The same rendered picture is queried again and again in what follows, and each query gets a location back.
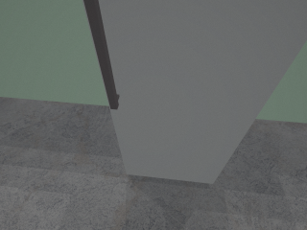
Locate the fridge door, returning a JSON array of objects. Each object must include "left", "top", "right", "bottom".
[{"left": 82, "top": 0, "right": 307, "bottom": 184}]

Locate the handle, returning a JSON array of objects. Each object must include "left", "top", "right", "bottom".
[{"left": 83, "top": 0, "right": 120, "bottom": 110}]

